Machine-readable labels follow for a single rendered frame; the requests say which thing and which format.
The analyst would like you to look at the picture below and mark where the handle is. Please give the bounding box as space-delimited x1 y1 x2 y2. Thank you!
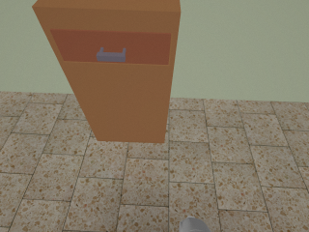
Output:
96 47 126 62

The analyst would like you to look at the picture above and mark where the cabinet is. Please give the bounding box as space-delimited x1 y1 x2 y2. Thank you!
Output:
32 0 182 144

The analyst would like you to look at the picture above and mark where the right robot thigh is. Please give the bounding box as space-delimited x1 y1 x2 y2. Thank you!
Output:
179 217 211 232

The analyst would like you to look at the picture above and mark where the drawer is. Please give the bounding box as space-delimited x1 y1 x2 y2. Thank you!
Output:
50 28 172 65

